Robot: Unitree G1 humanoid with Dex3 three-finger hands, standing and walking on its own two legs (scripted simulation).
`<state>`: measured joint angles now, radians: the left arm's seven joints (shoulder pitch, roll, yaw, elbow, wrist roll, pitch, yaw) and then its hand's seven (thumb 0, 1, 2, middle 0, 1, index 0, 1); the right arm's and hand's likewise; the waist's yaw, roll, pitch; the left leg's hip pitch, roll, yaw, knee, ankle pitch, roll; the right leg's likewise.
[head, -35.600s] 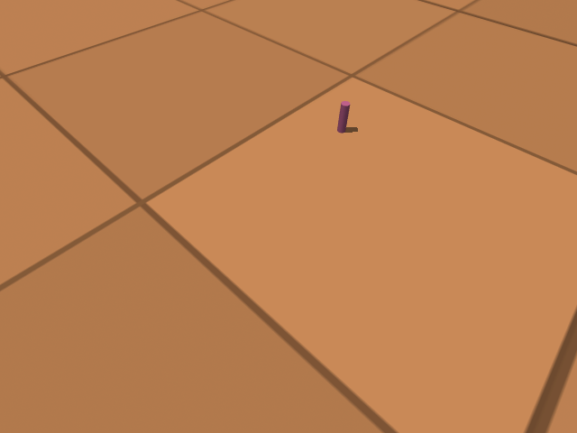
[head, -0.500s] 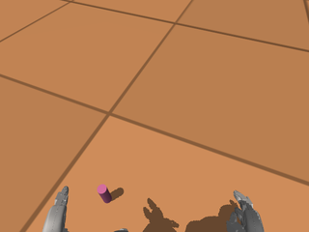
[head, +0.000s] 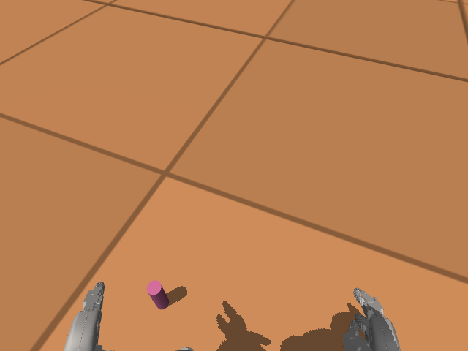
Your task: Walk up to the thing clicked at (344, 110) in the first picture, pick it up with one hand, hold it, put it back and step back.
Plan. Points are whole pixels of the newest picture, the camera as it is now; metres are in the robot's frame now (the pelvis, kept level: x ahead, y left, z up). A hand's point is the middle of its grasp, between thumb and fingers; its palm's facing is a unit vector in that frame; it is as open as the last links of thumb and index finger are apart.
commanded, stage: stand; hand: left
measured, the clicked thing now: (158, 295) +0.40 +0.26 -0.63
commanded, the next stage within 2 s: none
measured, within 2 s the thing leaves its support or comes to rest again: neither
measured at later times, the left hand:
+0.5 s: hand out of the picture +0.11 +0.23 -0.10, palm faces -0.04 -0.94 -0.35, open 8.1 cm
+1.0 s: hand out of the picture +0.03 +0.25 -0.10, palm faces -0.02 -0.94 -0.34, open 7.4 cm
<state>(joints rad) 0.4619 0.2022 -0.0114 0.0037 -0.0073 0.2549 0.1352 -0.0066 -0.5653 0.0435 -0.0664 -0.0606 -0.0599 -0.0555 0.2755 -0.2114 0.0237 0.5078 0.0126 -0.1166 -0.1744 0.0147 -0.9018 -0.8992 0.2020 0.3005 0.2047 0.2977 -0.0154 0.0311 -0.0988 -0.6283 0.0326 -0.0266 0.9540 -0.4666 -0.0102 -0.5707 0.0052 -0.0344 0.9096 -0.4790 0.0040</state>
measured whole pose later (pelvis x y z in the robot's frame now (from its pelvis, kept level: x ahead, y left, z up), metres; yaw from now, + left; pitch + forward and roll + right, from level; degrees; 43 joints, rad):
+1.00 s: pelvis -0.02 +0.01 +0.06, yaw +0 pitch -4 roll +0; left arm 0.17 0.31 0.00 1.09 0.03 -0.02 0.02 0.01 0.90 0.90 -0.21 -0.30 -0.20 -0.30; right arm 0.15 -0.30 -0.02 1.11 -0.02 0.00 0.00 0.01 -0.90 -0.90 0.20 0.30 0.20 0.30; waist 0.01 0.01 0.06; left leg -0.15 -0.01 0.02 0.39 -0.18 0.01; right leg -0.14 -0.03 0.00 0.41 -0.21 0.02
